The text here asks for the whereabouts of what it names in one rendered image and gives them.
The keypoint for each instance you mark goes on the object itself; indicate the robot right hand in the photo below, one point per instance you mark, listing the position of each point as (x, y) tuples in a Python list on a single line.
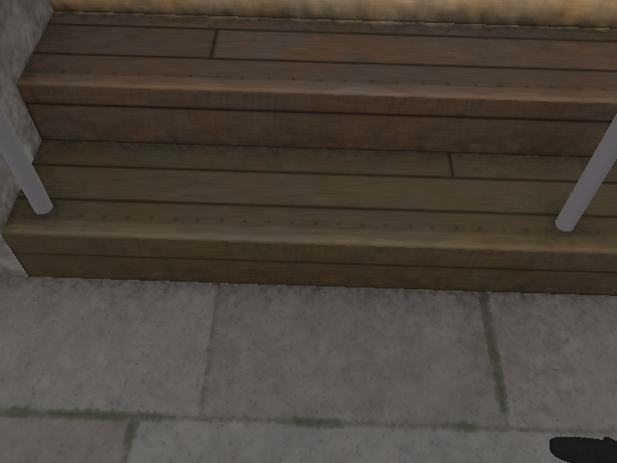
[(584, 450)]

